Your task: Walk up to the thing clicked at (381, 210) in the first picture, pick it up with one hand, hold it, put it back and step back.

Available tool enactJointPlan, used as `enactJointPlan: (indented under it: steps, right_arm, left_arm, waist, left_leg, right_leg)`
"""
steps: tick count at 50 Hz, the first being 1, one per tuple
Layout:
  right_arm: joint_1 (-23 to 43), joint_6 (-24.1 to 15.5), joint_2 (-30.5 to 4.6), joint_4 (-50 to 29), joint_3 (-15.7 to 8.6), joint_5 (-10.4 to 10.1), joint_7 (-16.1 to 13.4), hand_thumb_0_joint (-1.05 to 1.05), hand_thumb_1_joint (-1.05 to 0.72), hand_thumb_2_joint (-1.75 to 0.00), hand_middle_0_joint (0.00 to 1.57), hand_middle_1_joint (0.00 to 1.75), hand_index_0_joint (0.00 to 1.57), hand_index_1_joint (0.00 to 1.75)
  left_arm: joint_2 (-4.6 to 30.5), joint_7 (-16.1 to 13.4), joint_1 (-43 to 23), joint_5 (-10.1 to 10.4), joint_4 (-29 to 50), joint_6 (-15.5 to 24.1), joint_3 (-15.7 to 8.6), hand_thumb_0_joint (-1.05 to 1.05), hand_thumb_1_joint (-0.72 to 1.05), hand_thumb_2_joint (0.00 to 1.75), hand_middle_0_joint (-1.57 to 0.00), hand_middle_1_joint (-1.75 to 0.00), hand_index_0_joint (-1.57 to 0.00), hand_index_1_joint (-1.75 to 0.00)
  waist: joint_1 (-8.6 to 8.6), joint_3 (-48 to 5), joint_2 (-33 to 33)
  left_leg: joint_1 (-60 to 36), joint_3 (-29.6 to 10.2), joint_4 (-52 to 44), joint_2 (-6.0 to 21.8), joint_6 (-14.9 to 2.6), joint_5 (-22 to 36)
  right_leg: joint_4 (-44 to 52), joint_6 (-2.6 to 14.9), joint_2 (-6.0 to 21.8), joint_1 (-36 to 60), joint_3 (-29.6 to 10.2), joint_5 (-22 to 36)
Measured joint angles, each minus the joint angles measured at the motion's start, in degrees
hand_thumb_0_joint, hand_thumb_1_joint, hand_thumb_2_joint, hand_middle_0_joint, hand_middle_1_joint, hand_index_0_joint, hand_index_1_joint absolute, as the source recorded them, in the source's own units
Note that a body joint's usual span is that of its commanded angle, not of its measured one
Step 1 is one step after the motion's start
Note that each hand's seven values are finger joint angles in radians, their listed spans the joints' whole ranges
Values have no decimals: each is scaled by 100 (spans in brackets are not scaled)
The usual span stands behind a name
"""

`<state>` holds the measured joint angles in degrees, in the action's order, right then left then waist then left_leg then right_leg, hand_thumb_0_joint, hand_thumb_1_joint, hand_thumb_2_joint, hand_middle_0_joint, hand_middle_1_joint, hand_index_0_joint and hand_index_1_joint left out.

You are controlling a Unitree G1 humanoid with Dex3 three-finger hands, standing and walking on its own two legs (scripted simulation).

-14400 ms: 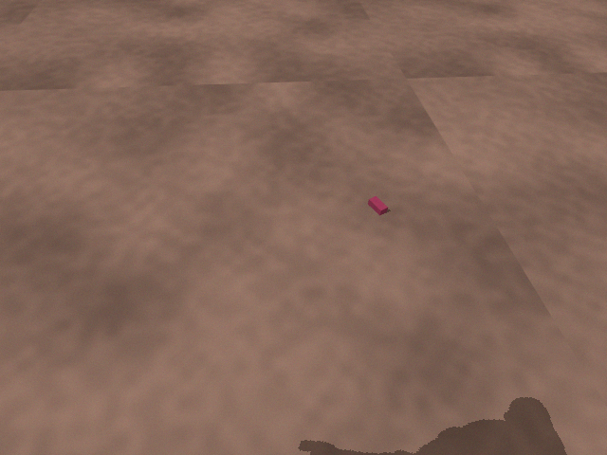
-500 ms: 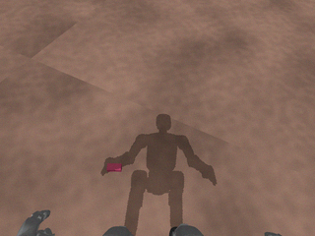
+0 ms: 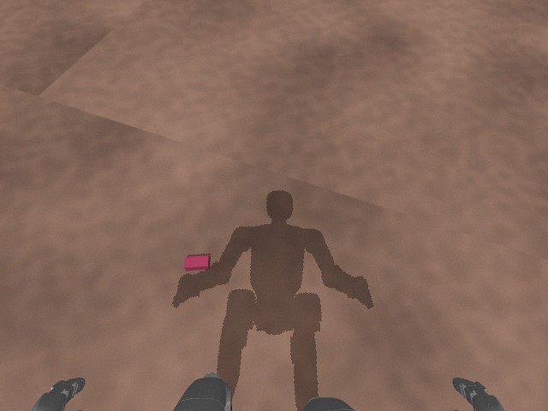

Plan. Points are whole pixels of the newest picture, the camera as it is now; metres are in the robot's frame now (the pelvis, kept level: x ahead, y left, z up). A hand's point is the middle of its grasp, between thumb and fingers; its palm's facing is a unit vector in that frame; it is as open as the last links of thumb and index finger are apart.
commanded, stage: walk up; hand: left
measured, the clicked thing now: (197, 263) +0.61 +0.27 -0.73
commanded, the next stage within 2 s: stand in 1.98 s
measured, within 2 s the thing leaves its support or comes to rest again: neither
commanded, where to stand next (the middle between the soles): +0.24 +0.00 m, yaw +3 degrees
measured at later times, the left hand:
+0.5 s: hand out of the picture -0.05 +0.25 -0.14, palm faces +0.08 -0.95 -0.32, open 7.4 cm
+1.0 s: hand out of the picture -0.15 +0.24 -0.11, palm faces +0.08 -0.90 -0.43, open 7.4 cm
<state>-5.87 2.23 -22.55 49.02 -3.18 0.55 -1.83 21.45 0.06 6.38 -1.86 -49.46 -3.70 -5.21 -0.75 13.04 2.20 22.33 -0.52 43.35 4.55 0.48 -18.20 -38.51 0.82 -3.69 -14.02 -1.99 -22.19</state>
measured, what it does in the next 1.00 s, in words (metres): walks backwards: left foot, then right foot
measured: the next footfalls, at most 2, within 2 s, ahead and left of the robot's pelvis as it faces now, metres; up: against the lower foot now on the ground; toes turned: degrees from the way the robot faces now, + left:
left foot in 0.34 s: -0.08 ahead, +0.10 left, +0.00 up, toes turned +3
right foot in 0.70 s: -0.19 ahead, -0.18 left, +0.00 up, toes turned +1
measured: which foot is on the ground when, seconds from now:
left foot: down 0.00-0.00, up 0.02-0.32, down 0.34-0.74, up 0.76-1.00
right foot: down 0.00-0.36, up 0.38-0.68, down 0.70-1.00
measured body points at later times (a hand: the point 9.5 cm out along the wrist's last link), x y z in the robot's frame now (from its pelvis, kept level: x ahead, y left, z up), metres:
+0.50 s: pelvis -0.14 -0.01 +0.02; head -0.10 +0.03 +0.46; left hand -0.06 +0.30 -0.12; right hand -0.03 -0.32 -0.08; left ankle -0.12 +0.10 -0.71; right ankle -0.14 -0.16 -0.62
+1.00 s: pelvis -0.18 -0.04 +0.02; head -0.17 -0.06 +0.46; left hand -0.16 +0.29 -0.08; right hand -0.12 -0.35 -0.12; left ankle -0.15 +0.10 -0.70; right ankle -0.23 -0.18 -0.71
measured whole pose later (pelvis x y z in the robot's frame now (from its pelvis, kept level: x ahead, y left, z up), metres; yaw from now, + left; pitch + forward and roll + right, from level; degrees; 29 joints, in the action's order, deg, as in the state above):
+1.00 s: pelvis -0.18 -0.04 +0.02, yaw +3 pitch -3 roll +0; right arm -15.5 1.4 -22.9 54.4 -4.0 1.4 2.0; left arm 21.1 0.6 16.6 -1.7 -52.2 2.4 -4.5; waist 1.0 4.6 3.4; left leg 20.4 -3.2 42.4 0.6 0.9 -23.1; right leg -30.6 -0.8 1.8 -6.3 1.4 -21.2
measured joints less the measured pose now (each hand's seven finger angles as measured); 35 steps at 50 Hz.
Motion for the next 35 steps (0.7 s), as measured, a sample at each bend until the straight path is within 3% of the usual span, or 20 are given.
enactJointPlan:
  steps: [1,3,4,8,14,16,18,20,22,24,26,29,32,34,35]
  right_arm:
    - [18,33,-17,16,-5,-27,-19,1,-90,-89,21,30,20,30]
    - [20,73,14,43,-6,-64,-59,1,-90,-89,20,30,20,30]
    - [11,72,9,42,4,-78,-56,1,-90,-89,20,30,20,30]
    - [-91,0,-99,-10,46,-105,-74,1,-90,-89,20,30,20,30]
    - [-267,-75,-102,6,64,-44,-112,1,-90,-89,20,30,20,30]
    - [-313,-96,-51,19,65,3,-75,1,-90,-89,20,30,20,30]
    - [-282,-118,128,87,58,70,-40,1,-90,-89,20,30,20,30]
    - [-331,-110,241,89,110,140,44,1,-90,-89,20,30,20,30]
    - [-410,-111,254,88,131,164,84,1,-90,-89,20,30,20,30]
    - [-448,-104,297,125,132,199,72,1,-90,-89,21,30,20,30]
    - [-447,-125,322,128,115,195,78,1,-90,-89,21,30,21,30]
    - [-411,-188,312,67,73,171,135,1,-89,-89,21,30,21,30]
    - [-337,-205,251,-54,32,185,219,1,-89,-89,21,30,21,30]
    - [-306,-176,180,-141,3,217,276,1,-89,-89,21,30,21,30]
    - [-299,-151,126,-163,-12,212,292,1,-89,-89,21,30,21,30]
  left_arm:
    - [-43,31,44,4,25,7,25,1,91,90,-20,-30,-20,-30]
    - [-69,69,147,7,109,18,64,1,91,90,-20,-30,-20,-30]
    - [-94,66,191,11,151,17,74,1,91,90,-20,-30,-21,-30]
    - [-189,26,223,-16,337,-27,94,1,91,90,-21,-30,-21,-30]
    - [-125,-24,24,-74,797,-23,75,1,90,90,-21,-30,-21,-30]
    - [-55,-25,-36,-46,891,-29,79,0,90,90,-21,-30,-21,-30]
    - [89,-16,-100,5,855,-73,61,0,90,90,-21,-30,-21,-30]
    - [107,-35,-38,36,686,-144,33,0,91,90,-20,-30,-21,-30]
    - [54,-41,69,32,506,-215,41,0,91,90,-20,-30,-20,-30]
    - [66,-6,227,73,395,-217,21,0,91,90,-20,-30,-20,-30]
    - [112,40,426,93,304,-165,-11,1,91,90,-20,-30,-20,-30]
    - [195,92,719,92,96,-67,-16,0,91,90,-20,-30,-20,-30]
    - [236,114,996,73,-164,47,42,1,91,90,-20,-30,-20,-30]
    - [223,107,1122,58,-349,148,56,1,91,90,-20,-30,-20,-30]
    - [197,90,1157,47,-436,216,49,1,91,90,-20,-30,-20,-30]
  waist:
    - [-18,-45,42]
    - [104,-170,-124]
    - [157,-218,-187]
    - [187,-393,-184]
    - [158,-306,-195]
    - [134,-249,-264]
    - [187,-93,-625]
    - [223,-115,-757]
    - [91,-209,-580]
    - [116,-333,-554]
    - [186,-459,-592]
    - [200,-582,-632]
    - [208,-669,-584]
    - [210,-722,-496]
    - [212,-737,-414]
  left_leg:
    - [106,-184,259,-111,-39,-378]
    - [325,-324,1203,-509,-44,-1260]
    - [388,-378,1630,-673,-47,-1422]
    - [432,-633,2441,-988,20,-1295]
    - [-276,-272,896,-718,113,-1252]
    - [-600,-110,9,-632,51,-911]
    - [-806,73,-464,-790,-136,-317]
    - [-772,152,-455,-767,-221,-238]
    - [-690,-25,-473,-568,-252,-138]
    - [-682,-42,-736,-430,-221,84]
    - [-652,23,-997,-341,-179,298]
    - [-578,83,-1214,-281,-154,511]
    - [-489,225,-1167,-192,-187,547]
    - [-399,320,-987,-113,-177,495]
    - [-329,337,-834,-57,-141,445]
  right_leg:
    - [-30,36,7,-32,43,23]
    - [-105,95,168,-154,-87,75]
    - [-54,108,237,-178,-150,146]
    - [228,97,344,-335,-127,485]
    - [126,87,357,-718,209,739]
    - [-66,62,376,-888,331,752]
    - [-325,13,537,-1008,212,745]
    - [-903,18,306,-1185,-122,-119]
    - [-1986,0,-86,-1341,-295,-709]
    - [-2833,3,-305,-1392,-557,-641]
    - [-3144,-20,-324,-1279,-745,-398]
    - [-2479,-154,-74,-753,-743,-258]
    - [-1105,-268,241,-108,-437,-657]
    - [-37,-204,367,347,-188,-799]
    - [491,-148,360,553,-99,-454]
